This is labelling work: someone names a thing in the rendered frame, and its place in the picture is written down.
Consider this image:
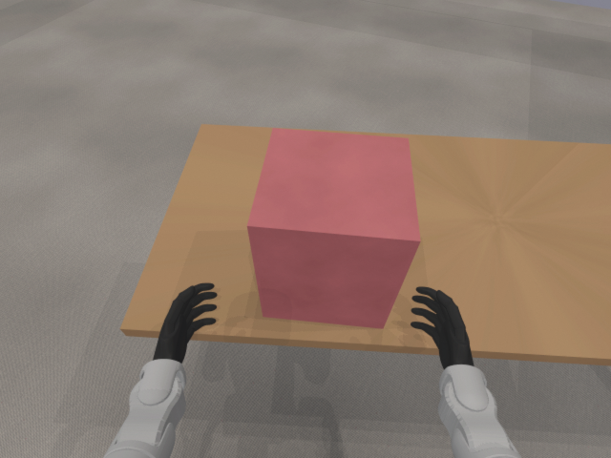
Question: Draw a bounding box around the robot right hand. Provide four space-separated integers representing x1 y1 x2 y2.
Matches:
411 286 474 370

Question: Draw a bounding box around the carton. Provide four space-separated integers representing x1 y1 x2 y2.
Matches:
247 128 421 329

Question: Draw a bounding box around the table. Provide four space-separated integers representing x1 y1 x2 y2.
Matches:
120 124 611 366

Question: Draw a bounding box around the robot left forearm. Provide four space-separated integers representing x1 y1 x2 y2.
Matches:
103 359 186 458

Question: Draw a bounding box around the robot left hand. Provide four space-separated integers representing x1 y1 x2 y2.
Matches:
153 283 217 364

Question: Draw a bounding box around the robot right forearm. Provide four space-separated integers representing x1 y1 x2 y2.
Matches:
438 364 521 458

